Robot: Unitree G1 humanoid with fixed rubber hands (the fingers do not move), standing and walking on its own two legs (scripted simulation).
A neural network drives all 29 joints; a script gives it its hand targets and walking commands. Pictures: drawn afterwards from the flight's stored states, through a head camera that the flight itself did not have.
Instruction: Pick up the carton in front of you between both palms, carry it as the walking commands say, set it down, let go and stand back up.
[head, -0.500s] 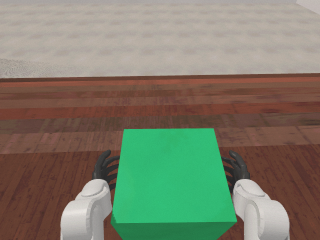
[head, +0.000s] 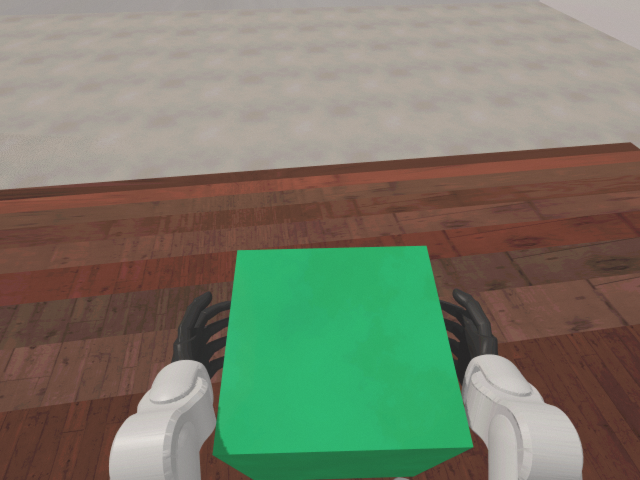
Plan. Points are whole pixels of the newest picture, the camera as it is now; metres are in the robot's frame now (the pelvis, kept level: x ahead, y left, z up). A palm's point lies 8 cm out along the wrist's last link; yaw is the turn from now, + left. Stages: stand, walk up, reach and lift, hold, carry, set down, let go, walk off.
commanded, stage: carry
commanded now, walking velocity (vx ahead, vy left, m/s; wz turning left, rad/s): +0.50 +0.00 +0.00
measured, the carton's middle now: (333, 373) +0.24 +0.00 +0.03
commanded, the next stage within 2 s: none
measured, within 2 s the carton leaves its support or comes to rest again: neither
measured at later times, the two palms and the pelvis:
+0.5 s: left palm (247, 153) +0.63 +0.14 +0.10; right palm (416, 152) +0.64 -0.17 +0.09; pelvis +0.32 -0.02 -0.01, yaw +1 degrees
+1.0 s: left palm (257, 89) +0.98 +0.16 +0.06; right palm (379, 89) +0.98 -0.15 +0.06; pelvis +0.66 +0.00 -0.04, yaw +2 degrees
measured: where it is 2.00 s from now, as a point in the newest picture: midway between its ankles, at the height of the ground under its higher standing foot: (321, 262)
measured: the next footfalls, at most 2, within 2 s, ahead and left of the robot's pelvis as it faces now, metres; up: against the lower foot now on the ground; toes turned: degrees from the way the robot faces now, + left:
right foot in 0.08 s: +0.24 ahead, -0.11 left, +0.00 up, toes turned -12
left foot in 0.58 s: +0.55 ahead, +0.08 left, +0.00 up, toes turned +8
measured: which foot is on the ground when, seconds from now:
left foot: down 0.00-0.08, up 0.10-0.56, down 0.58-1.00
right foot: up 0.00-0.06, down 0.08-0.60, up 0.62-1.00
